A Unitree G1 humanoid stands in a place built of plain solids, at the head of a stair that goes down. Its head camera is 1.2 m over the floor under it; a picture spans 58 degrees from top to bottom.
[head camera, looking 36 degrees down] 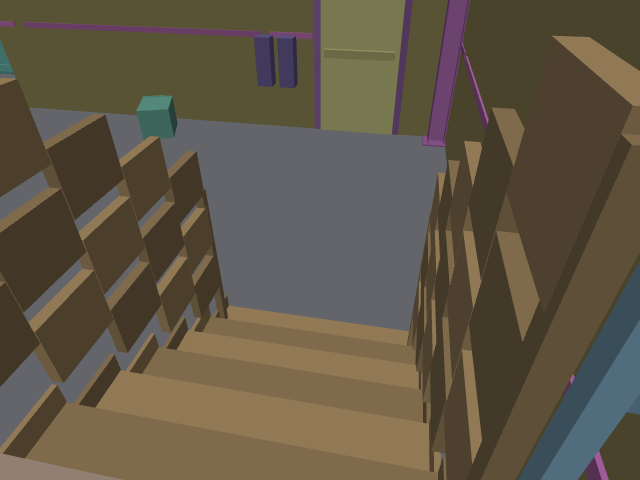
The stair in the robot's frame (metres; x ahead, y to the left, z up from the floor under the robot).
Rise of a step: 0.16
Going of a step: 0.26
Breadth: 1.32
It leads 11 degrees to the right of straight ahead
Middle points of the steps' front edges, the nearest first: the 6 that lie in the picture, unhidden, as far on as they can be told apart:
0.78 0.26 -0.16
1.04 0.21 -0.32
1.29 0.16 -0.48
1.55 0.11 -0.64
1.81 0.06 -0.80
2.07 0.01 -0.96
